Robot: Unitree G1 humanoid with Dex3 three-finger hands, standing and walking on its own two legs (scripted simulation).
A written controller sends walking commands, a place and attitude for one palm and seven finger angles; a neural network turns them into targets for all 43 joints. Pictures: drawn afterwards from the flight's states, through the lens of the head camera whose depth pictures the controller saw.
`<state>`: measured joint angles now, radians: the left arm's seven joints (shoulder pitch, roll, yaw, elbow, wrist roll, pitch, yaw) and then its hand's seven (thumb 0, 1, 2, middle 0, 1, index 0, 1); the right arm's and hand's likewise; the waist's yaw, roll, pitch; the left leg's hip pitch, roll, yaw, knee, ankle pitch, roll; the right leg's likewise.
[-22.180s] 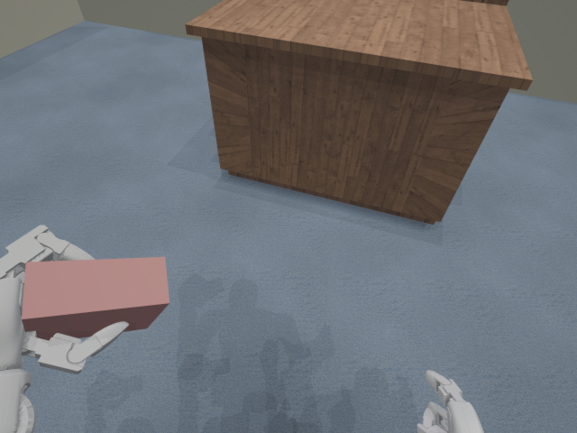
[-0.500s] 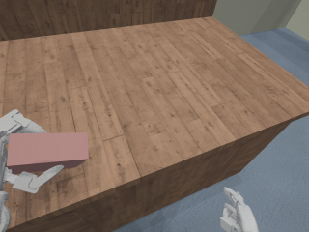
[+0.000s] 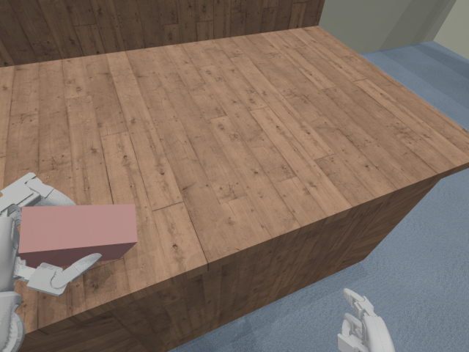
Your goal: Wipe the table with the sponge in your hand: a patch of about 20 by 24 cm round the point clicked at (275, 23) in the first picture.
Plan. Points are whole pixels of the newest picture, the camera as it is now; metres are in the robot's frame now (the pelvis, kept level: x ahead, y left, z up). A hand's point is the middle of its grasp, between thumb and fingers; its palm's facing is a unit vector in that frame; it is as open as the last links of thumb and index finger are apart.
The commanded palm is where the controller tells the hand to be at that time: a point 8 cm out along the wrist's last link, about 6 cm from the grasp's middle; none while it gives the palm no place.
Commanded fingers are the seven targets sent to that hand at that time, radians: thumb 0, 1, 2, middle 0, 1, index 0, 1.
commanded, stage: come to a stop and stand still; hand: left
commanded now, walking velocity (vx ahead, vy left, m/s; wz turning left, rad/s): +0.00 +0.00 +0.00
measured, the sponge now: (95, 236) +0.23 +0.22 +0.12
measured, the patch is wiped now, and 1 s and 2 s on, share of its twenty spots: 0.00 0.00 0.00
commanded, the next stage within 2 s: look again from close up in 1.18 s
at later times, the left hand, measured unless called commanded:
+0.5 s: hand (50, 224) +0.23 +0.27 +0.15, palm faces +0.41 -0.83 -0.37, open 9.5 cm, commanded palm +0.17 +0.28 +0.17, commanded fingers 0.00 0.10 1.30 -1.20 -1.60 -1.20 -1.60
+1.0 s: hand (47, 224) +0.22 +0.26 +0.16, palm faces +0.37 -0.85 -0.36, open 9.5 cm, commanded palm +0.17 +0.30 +0.17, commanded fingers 0.00 0.10 1.30 -1.20 -1.60 -1.20 -1.60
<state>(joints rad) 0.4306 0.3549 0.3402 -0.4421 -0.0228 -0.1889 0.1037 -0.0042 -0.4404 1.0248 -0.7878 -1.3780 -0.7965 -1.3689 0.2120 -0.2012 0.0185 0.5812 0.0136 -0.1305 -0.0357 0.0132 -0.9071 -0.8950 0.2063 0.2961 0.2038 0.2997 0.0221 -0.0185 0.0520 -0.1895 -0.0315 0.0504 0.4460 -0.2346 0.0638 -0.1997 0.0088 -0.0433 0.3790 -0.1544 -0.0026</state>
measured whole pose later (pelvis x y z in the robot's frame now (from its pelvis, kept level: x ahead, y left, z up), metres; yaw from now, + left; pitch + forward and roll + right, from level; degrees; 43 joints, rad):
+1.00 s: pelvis +0.01 +0.01 +0.00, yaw +0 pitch -1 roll -2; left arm 0.42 0.37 0.35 -0.52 -0.03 -0.22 0.10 -0.01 -0.44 1.03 -0.79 -1.38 -0.80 -1.37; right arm 0.19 -0.19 0.03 0.58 0.01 -0.14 -0.03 0.01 -0.91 -0.90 0.21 0.30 0.20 0.30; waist 0.04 -0.05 0.09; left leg -0.19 -0.05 0.05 0.48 -0.26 0.08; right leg -0.20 -0.01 -0.04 0.41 -0.18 0.02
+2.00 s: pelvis +0.02 +0.00 +0.00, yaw +0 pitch +0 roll -2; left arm 0.45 0.37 0.35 -0.48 -0.04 -0.18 0.11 0.00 -0.44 1.03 -0.79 -1.38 -0.80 -1.37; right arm 0.19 -0.19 0.02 0.58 0.02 -0.12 -0.04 0.01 -0.91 -0.90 0.21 0.30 0.20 0.30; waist 0.02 -0.03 0.06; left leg -0.19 -0.03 0.04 0.45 -0.26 0.06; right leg -0.19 0.01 -0.05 0.37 -0.18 0.00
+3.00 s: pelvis +0.00 +0.00 +0.00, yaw +0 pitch -1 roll -1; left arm 0.42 0.37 0.35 -0.48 -0.02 -0.23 0.09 -0.01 -0.45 1.03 -0.79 -1.38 -0.80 -1.37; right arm 0.21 -0.20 0.03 0.59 0.01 -0.15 -0.02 0.01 -0.91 -0.90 0.21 0.30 0.20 0.30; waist 0.03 -0.03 0.08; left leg -0.20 -0.04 0.05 0.47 -0.25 0.07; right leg -0.20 0.00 -0.05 0.40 -0.17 0.00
